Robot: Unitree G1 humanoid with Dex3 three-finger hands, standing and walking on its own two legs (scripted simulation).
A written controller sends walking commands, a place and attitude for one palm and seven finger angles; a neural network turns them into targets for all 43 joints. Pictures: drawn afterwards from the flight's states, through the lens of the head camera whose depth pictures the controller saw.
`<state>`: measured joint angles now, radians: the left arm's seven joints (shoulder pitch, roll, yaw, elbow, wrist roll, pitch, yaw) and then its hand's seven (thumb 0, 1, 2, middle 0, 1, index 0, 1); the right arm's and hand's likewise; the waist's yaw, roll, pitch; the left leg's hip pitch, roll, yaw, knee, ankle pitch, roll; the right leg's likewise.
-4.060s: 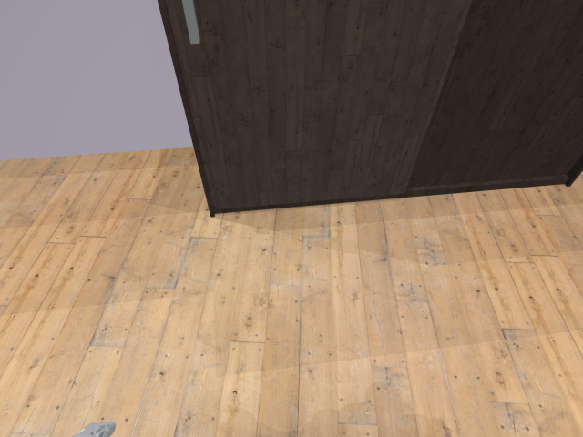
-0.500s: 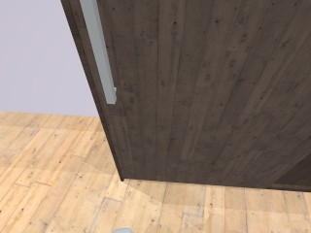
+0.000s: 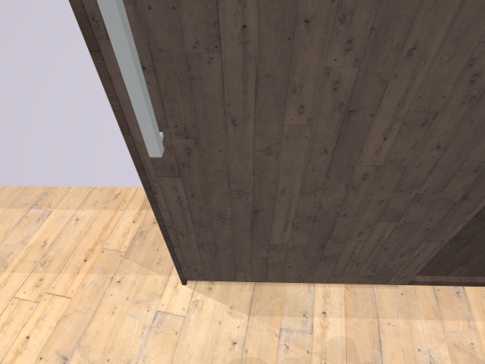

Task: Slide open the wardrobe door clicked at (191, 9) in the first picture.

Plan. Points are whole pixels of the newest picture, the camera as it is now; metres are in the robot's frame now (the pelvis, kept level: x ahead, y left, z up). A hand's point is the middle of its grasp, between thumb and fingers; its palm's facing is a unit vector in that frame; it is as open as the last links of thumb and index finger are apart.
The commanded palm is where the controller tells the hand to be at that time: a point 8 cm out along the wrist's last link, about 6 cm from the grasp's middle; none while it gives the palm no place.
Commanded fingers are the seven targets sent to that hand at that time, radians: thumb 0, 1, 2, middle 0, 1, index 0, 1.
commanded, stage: come to a stop and stand still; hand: left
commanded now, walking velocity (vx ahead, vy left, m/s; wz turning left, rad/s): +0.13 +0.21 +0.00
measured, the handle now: (138, 75) +0.53 +0.21 +0.22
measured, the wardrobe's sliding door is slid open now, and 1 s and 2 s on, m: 0.00 0.00 0.00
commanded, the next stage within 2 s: look again from close up in 1.50 s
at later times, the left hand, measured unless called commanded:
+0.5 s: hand out of the picture -0.03 +0.22 -0.17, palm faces +0.08 -0.96 -0.25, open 7.3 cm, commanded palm none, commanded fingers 0.00 0.90 0.90 -0.20 -0.30 -0.20 -0.30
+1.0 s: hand out of the picture +0.00 +0.29 -0.14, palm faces +0.00 -0.94 -0.34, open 7.4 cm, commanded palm none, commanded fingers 0.00 0.90 0.90 -0.20 -0.30 -0.20 -0.30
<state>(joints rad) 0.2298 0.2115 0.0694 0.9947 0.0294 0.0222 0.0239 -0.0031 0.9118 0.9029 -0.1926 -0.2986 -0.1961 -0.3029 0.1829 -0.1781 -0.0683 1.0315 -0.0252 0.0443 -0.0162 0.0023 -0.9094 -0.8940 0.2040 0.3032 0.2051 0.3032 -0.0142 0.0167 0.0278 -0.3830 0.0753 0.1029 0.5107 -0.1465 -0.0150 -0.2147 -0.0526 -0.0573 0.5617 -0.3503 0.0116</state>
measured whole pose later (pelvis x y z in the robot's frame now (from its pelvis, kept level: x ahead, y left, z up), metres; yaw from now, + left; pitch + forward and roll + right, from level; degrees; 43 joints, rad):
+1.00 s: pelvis -0.06 +0.04 +0.01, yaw +0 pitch -3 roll +0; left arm 0.24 0.33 0.02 0.96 0.03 0.01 0.01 0.00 0.91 0.90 -0.20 -0.30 -0.20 -0.30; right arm 0.24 -0.32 -0.03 0.96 -0.02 0.00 0.01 0.01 -0.90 -0.89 0.20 0.30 0.21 0.30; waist 0.00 -0.01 0.01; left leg -0.20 -0.01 0.05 0.48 -0.23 0.03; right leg -0.24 -0.11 -0.03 0.46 -0.16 0.05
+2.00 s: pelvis -0.05 +0.02 +0.02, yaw +1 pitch -2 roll +0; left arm 0.17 0.32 0.00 1.07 0.02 -0.01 0.01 0.00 0.90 0.90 -0.20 -0.30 -0.20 -0.30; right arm 0.16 -0.31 -0.01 1.09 -0.01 0.00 0.01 0.01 -0.90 -0.89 0.20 0.30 0.20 0.30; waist 0.00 0.00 0.05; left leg -0.15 0.03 0.02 0.38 -0.19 -0.02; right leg -0.18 -0.07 -0.07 0.37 -0.14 0.03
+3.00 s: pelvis +0.05 +0.05 +0.00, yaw +1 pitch -3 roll -1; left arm 0.30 0.13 0.03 1.08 0.01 -0.02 0.03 0.00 0.91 0.90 -0.20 -0.30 -0.20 -0.30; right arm 0.45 -0.11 0.01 1.16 0.00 -0.01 -0.04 0.01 -0.91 -0.89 0.20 0.30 0.20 0.30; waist -0.03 0.02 0.08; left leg -0.09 0.01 0.06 0.61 -0.44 0.01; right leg -0.23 -0.05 -0.15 0.60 -0.28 -0.02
